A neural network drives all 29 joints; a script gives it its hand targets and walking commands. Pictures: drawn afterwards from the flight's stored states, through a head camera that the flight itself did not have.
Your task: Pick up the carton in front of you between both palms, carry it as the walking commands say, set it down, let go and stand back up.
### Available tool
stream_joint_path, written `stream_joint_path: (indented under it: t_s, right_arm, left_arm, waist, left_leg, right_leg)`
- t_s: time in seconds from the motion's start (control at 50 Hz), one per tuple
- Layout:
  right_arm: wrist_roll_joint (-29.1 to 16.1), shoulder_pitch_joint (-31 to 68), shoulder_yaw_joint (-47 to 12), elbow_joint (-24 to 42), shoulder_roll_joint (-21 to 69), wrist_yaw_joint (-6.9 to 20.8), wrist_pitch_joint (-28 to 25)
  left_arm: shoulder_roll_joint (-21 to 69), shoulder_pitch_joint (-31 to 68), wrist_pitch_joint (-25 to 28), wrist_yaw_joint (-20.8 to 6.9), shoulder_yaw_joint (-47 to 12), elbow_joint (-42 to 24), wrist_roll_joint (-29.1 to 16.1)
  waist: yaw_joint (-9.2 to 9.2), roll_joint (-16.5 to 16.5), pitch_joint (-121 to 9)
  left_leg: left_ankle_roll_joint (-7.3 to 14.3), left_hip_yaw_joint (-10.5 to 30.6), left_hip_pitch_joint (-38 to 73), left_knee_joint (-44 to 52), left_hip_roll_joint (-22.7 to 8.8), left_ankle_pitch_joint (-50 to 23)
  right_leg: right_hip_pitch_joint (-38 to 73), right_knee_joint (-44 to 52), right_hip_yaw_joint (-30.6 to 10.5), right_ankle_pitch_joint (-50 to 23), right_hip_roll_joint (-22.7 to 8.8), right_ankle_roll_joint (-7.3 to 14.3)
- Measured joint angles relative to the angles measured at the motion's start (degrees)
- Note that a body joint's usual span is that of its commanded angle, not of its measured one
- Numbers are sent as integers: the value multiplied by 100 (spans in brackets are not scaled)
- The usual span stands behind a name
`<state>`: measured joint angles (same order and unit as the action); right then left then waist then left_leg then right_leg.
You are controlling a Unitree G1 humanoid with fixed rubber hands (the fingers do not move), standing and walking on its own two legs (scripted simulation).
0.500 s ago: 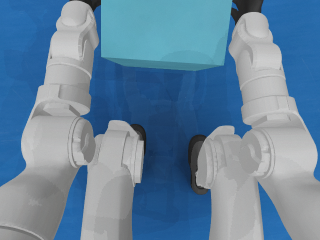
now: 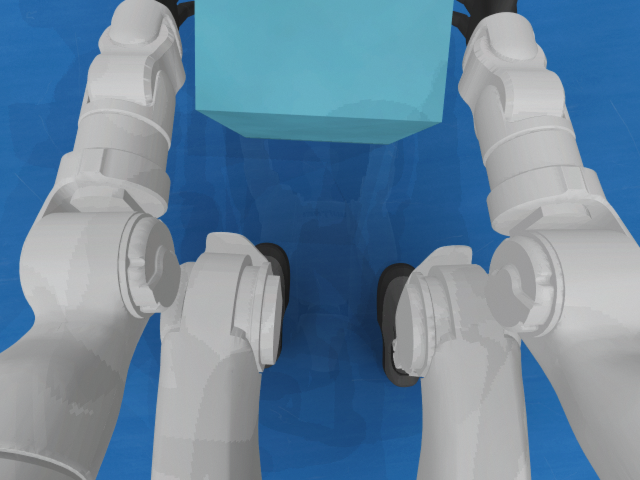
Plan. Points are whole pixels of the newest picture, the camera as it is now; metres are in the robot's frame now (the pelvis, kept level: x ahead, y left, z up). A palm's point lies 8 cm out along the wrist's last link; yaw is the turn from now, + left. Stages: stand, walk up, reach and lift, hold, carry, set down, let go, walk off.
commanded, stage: set down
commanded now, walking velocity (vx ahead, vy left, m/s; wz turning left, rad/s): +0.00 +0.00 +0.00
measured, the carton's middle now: (322, 40) +0.53 +0.06 -0.23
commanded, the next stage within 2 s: let go in 1.78 s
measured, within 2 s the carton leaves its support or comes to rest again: neither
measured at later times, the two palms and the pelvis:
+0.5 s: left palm (157, 9) +0.52 +0.21 -0.16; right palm (491, 20) +0.54 -0.10 -0.16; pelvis -0.01 +0.00 +0.00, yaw +0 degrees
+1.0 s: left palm out of the picture +0.53 +0.25 -0.09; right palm out of the picture +0.55 -0.13 -0.08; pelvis +0.01 +0.00 +0.04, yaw +1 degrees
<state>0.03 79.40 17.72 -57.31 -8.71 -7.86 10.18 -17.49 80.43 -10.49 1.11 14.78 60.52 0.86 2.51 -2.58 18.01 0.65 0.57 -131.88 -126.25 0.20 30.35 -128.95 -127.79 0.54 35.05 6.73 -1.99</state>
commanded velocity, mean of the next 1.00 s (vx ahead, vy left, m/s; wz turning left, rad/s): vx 0.00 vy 0.00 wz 0.00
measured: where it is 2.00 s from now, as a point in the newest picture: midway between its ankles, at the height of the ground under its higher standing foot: (332, 335)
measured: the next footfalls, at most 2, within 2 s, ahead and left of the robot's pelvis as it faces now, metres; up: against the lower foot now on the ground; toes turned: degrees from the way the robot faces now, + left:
none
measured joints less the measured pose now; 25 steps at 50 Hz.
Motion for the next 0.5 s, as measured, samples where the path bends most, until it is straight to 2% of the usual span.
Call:
stream_joint_path:
  t_s: [0.32, 0.5]
  right_arm:
    - [525, 202, 496, -101, -28, 524, -19]
    - [538, 331, 353, -290, -134, 543, -236]
  left_arm:
    - [-45, 171, 29, -427, 413, 86, 410]
    - [-134, 311, 332, -426, 415, 375, 371]
  waist:
    - [-13, 32, 245]
    - [-24, 43, 488]
  left_leg:
    - [28, -11, 98, -26, 9, -28]
    - [-6, -10, 212, -34, 18, -44]
  right_leg:
    - [113, -24, -9, -13, -4, -18]
    - [227, -39, -14, -23, -8, -44]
